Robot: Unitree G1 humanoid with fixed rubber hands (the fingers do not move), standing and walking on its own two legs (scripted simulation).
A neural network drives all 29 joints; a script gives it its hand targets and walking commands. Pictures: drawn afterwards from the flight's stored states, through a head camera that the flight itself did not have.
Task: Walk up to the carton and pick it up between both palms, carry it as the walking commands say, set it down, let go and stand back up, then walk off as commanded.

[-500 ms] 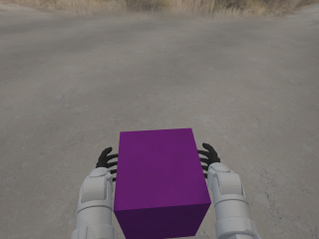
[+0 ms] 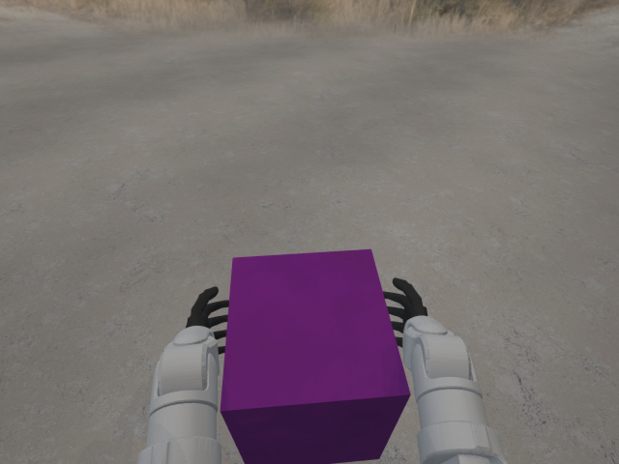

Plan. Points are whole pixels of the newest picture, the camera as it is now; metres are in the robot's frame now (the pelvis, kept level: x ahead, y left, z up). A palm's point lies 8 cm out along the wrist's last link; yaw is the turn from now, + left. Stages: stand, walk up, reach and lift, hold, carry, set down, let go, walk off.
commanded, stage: carry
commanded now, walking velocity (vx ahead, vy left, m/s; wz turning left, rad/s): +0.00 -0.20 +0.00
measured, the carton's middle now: (308, 362) +0.31 +0.01 -0.01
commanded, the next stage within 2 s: none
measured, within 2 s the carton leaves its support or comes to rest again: neither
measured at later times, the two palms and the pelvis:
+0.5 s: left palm (260, 330) +0.29 +0.07 +0.09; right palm (483, 332) +0.29 -0.21 +0.09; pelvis +0.00 -0.07 -0.01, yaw -3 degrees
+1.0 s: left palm (301, 375) +0.22 +0.02 +0.09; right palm (551, 374) +0.22 -0.27 +0.09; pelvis -0.04 -0.12 -0.01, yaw -1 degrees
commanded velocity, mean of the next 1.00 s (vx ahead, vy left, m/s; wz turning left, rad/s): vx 0.00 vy -0.20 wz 0.00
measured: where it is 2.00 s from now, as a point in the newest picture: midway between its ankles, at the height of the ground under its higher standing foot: outside the picture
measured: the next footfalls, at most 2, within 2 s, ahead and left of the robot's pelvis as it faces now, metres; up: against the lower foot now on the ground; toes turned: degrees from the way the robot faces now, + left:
left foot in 0.92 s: -0.03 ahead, +0.02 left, +0.00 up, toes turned +6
right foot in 1.16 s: +0.01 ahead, -0.28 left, +0.00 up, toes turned -6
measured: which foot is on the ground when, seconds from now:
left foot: down 0.00-0.52, up 0.54-0.90, down 0.92-1.00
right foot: down 0.00-0.92, up 0.94-1.00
